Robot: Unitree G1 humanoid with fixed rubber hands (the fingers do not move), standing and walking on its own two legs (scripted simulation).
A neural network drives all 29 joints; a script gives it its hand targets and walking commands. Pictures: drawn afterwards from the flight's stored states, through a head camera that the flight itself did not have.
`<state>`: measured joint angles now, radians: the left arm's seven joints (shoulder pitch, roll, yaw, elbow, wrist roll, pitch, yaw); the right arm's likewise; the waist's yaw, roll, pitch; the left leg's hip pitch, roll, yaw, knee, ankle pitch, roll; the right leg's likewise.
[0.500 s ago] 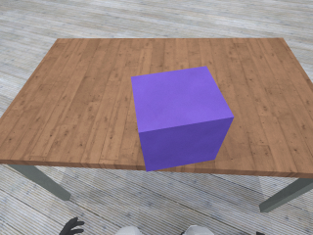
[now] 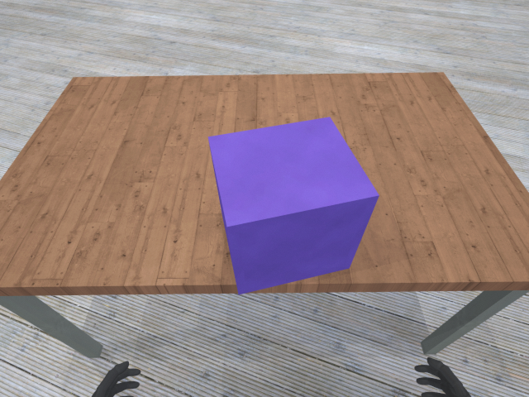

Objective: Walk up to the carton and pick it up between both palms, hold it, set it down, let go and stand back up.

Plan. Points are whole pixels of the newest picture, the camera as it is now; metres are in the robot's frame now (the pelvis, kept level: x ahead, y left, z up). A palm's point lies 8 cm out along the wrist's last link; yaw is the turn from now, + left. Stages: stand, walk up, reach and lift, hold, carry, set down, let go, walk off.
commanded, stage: walk up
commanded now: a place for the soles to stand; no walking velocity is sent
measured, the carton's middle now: (283, 207) +0.43 -0.02 +0.00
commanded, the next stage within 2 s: stand in 0.84 s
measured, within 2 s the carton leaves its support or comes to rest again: neither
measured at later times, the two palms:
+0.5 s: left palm out of the picture +0.10 +0.27 -0.09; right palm out of the picture +0.07 -0.27 -0.09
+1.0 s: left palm out of the picture +0.13 +0.26 -0.09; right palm out of the picture +0.08 -0.27 -0.09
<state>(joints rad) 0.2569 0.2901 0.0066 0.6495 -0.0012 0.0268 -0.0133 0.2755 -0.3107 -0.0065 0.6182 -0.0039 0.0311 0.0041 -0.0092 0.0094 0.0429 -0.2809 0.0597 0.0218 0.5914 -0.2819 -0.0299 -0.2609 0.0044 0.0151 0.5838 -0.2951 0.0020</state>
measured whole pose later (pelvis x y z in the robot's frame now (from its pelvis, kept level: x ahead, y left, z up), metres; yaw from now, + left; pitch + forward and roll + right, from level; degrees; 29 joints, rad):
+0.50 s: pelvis +0.00 +0.01 +0.00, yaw -2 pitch -1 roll +0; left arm 0.32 0.29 0.01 0.66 0.01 0.01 -0.01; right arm 0.35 -0.30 0.00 0.67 -0.01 0.00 0.01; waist 0.00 -0.01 0.02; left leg -0.26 0.06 0.07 0.55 -0.27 -0.02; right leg -0.27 0.00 0.06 0.57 -0.28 0.01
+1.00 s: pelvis +0.01 +0.01 +0.00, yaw -5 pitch -1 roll +1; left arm 0.31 0.29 0.01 0.65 0.01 0.01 -0.01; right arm 0.30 -0.31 0.00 0.65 -0.01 0.01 0.01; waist 0.00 -0.01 0.02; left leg -0.23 0.08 0.12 0.56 -0.30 -0.02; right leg -0.26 0.02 0.11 0.58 -0.29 0.01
